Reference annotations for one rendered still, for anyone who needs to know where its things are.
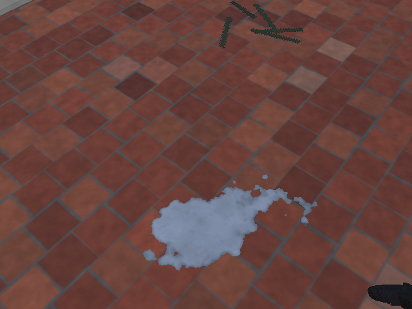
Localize right robot hand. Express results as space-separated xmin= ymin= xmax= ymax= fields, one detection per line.
xmin=368 ymin=283 xmax=412 ymax=309

